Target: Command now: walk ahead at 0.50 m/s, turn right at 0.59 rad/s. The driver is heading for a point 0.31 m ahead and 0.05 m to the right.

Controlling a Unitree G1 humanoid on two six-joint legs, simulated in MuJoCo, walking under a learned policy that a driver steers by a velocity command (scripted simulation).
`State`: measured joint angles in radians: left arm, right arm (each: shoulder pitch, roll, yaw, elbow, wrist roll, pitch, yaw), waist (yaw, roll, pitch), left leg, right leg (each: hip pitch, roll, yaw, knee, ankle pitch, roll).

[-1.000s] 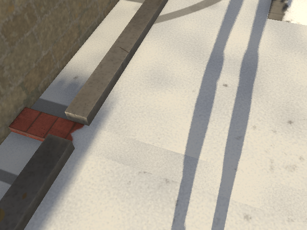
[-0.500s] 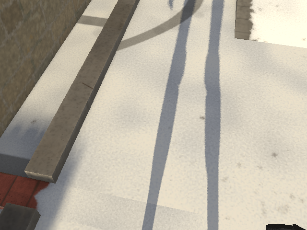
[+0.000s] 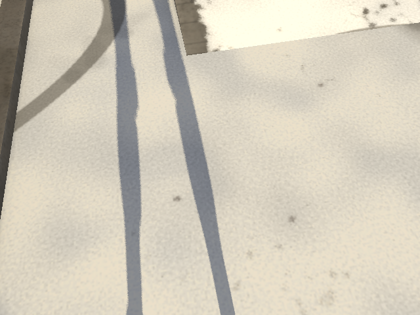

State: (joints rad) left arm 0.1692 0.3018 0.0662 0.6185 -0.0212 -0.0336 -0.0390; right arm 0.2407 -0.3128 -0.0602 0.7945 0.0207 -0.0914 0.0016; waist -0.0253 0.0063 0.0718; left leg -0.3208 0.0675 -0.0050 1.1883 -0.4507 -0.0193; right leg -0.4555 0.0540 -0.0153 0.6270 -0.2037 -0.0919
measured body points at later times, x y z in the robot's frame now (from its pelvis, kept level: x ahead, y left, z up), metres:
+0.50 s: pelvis +0.24 +0.02 +0.00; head +0.27 +0.02 +0.45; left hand +0.37 +0.28 -0.12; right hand +0.39 -0.25 -0.08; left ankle +0.36 +0.10 -0.72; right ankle +0.11 -0.09 -0.66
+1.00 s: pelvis +0.31 -0.01 +0.01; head +0.31 -0.02 +0.46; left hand +0.45 +0.22 -0.11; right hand +0.38 -0.28 -0.12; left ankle +0.36 +0.10 -0.72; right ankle +0.25 -0.13 -0.72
